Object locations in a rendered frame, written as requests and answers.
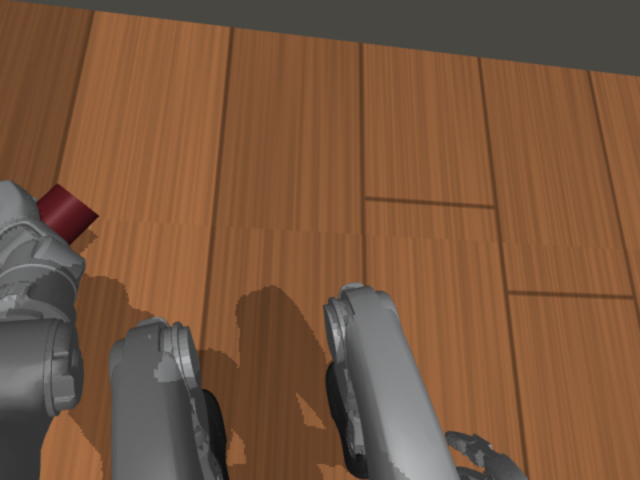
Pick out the can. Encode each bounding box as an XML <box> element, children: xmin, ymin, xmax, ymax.
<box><xmin>0</xmin><ymin>183</ymin><xmax>99</xmax><ymax>271</ymax></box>

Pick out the right robot hand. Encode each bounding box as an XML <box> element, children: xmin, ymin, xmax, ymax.
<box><xmin>445</xmin><ymin>431</ymin><xmax>529</xmax><ymax>480</ymax></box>

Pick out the left robot foot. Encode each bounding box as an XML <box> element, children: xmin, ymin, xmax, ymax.
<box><xmin>202</xmin><ymin>389</ymin><xmax>229</xmax><ymax>480</ymax></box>

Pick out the left robot hand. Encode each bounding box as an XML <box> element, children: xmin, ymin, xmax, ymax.
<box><xmin>0</xmin><ymin>180</ymin><xmax>41</xmax><ymax>226</ymax></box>

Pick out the left robot arm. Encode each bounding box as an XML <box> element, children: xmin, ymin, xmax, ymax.
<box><xmin>0</xmin><ymin>218</ymin><xmax>85</xmax><ymax>480</ymax></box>

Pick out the right robot foot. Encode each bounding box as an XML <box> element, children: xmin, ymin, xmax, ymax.
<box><xmin>326</xmin><ymin>362</ymin><xmax>369</xmax><ymax>479</ymax></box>

